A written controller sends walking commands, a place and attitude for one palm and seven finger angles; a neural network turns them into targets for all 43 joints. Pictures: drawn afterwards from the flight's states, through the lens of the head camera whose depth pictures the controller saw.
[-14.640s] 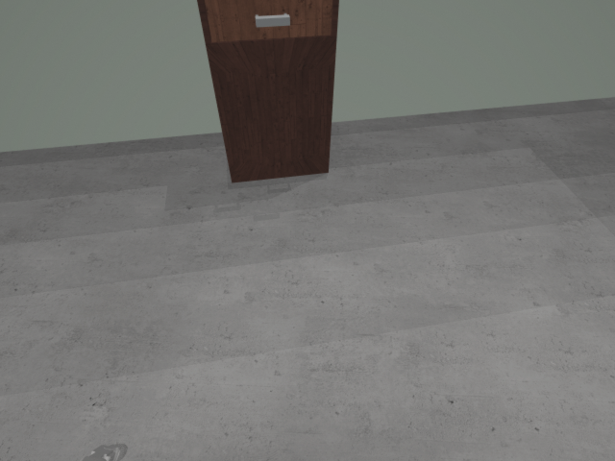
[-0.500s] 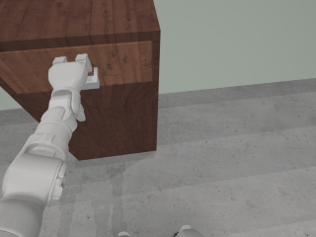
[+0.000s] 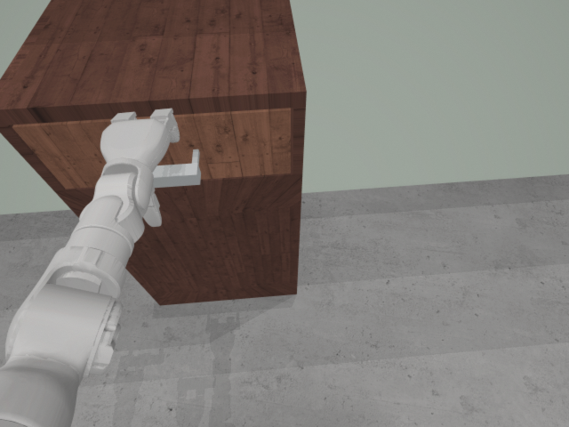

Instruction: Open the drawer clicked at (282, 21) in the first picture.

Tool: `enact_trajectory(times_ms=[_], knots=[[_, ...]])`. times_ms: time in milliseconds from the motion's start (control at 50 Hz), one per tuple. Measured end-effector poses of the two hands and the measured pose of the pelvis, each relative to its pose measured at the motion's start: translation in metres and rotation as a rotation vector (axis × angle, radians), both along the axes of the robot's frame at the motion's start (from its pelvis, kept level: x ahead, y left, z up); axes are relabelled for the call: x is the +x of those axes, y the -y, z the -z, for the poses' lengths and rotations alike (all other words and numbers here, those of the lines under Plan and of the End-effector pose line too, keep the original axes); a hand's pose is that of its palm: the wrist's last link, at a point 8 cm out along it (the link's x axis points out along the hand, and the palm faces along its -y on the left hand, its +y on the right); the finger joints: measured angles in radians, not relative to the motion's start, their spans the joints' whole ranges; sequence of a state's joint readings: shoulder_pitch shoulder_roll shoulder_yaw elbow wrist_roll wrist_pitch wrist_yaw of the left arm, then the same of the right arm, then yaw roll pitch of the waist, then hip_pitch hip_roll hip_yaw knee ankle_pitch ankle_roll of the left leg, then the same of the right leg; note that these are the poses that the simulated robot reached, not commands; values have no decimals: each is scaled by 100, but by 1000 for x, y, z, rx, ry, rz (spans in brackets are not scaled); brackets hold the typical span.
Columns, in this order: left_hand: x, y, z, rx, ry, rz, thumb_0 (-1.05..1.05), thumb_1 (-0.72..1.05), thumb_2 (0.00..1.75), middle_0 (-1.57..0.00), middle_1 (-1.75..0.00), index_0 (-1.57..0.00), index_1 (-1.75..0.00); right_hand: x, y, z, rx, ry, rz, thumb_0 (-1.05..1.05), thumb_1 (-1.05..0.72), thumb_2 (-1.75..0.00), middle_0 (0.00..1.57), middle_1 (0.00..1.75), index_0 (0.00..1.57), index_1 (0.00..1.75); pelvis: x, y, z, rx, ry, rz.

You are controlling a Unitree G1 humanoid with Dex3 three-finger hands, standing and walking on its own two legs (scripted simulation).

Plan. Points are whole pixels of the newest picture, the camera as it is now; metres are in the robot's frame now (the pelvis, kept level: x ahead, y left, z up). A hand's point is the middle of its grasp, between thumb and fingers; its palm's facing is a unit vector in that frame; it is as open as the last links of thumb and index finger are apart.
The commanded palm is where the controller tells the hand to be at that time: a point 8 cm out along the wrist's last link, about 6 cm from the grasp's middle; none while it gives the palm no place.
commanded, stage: re-aim the fingers above the handle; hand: left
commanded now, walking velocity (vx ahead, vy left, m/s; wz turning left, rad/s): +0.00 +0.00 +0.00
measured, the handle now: (165, 166) +0.55 +0.19 +0.01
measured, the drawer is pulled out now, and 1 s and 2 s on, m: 0.00 0.00 0.00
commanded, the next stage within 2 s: none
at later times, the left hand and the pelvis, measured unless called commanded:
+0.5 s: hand (158, 164) +0.50 +0.18 +0.07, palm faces -0.05 -0.03 -1.00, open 13.8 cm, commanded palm +0.47 +0.19 +0.12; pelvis +0.00 +0.00 +0.00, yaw +0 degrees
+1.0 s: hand (161, 163) +0.49 +0.17 +0.07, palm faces -0.02 -0.03 -1.00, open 13.8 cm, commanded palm +0.48 +0.19 +0.12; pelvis -0.01 +0.00 +0.00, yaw +0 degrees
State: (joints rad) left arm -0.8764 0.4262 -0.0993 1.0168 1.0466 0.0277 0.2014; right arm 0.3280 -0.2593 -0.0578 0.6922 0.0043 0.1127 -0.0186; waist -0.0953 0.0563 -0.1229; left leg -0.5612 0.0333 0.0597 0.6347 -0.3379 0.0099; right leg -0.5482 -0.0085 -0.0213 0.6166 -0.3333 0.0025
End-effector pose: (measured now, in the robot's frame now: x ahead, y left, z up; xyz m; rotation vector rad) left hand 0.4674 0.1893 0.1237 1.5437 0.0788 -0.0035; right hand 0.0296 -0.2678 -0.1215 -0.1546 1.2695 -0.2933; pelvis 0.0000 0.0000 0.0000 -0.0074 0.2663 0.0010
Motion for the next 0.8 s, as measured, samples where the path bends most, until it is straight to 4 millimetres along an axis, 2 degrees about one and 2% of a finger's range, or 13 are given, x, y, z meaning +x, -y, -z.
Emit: enact_trajectory(times_ms=[220, 440, 600, 800], knots=[[-4, -3, 4, 7, 15, 12, 0, -49, 30, -32, -120, -32, -120, -3, 6, 0, -13, -17, -7, 0, -90, -90, 21, 30, 21, 30, -2, 4, 1, 0, -1, -11], [10, 4, 2, 4, 2, 12, 0, -49, 30, -32, -120, -32, -120, -28, 7, -1, -23, -54, 34, 0, -90, -90, 21, 30, 21, 30, -3, 3, 2, 0, -16, 1], [9, 10, 4, -6, 21, 33, 0, -49, 30, -32, -120, -32, -120, -42, 1, 0, -10, -79, 57, 0, -90, -90, 21, 30, 21, 30, -3, 0, 2, 0, -21, 14], [5, -1, 7, 22, -5, -12, 0, -49, 30, -32, -120, -32, -120, -36, -3, 0, -6, -55, 47, 1, -90, -90, 21, 30, 21, 30, -6, 0, 1, -1, -11, 6]])
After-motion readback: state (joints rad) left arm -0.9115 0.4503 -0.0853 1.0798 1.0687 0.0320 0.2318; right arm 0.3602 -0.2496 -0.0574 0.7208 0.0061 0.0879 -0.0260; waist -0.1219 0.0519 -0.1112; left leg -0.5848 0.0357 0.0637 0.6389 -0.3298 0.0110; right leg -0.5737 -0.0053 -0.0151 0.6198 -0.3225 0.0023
